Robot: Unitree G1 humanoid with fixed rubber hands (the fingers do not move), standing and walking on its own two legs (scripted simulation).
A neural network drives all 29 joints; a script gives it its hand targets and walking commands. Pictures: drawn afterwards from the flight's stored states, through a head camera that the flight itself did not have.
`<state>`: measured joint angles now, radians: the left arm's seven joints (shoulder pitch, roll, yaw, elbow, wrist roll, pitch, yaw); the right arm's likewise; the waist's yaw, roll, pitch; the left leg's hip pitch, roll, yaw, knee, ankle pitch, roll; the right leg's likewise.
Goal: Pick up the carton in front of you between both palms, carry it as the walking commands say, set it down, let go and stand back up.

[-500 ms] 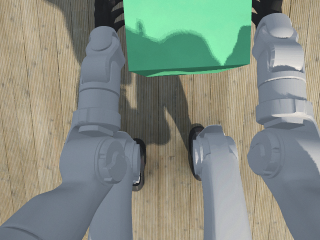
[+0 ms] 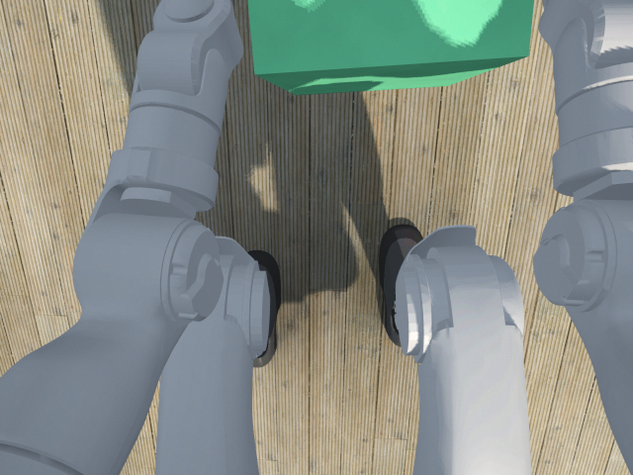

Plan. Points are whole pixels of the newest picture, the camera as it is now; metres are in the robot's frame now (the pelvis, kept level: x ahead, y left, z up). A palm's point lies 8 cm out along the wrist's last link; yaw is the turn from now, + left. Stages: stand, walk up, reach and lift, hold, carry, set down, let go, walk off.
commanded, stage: set down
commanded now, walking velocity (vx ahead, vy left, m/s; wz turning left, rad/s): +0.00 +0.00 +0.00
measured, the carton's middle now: out of the picture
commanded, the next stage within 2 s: none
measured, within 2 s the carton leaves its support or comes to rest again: rests again in 0.20 s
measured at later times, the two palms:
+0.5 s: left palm out of the picture +0.55 +0.06 -0.18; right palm out of the picture +0.52 -0.25 -0.18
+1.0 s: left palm out of the picture +0.55 +0.07 -0.19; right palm out of the picture +0.52 -0.25 -0.20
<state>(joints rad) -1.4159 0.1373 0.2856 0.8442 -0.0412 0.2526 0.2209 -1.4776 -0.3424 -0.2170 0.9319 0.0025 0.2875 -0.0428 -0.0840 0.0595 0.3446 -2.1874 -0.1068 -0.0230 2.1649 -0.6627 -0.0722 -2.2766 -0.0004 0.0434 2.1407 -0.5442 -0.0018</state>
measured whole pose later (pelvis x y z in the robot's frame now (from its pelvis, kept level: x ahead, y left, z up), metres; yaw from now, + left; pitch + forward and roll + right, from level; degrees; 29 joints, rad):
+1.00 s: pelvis -0.01 +0.00 -0.02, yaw +0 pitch +31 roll +2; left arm -1.53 0.20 0.30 1.04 0.03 0.15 0.09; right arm -1.55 -0.41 -0.33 1.13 -0.08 0.15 0.11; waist -0.09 0.05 0.52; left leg -2.13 -0.13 -0.02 2.24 -0.66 -0.07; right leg -2.21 -0.01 0.05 2.21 -0.55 0.01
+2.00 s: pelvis +0.01 -0.01 +0.16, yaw -1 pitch +47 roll +4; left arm -1.29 0.22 0.27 0.79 -0.04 0.26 0.15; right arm -1.35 -0.44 -0.28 0.93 0.03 0.24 0.05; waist -0.04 0.03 0.05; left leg -1.87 -0.06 -0.03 1.57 -0.52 -0.06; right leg -1.95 0.02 0.04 1.56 -0.42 -0.01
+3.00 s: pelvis +0.10 +0.00 +0.37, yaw -5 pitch +18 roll +0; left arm -0.05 0.16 0.11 0.53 0.03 0.00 -0.02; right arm -0.05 -0.21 -0.12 0.54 -0.01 -0.01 0.08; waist -0.01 0.01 -0.02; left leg -0.62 -0.02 -0.06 0.61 -0.30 -0.02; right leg -0.68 0.02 0.03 0.59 -0.23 0.00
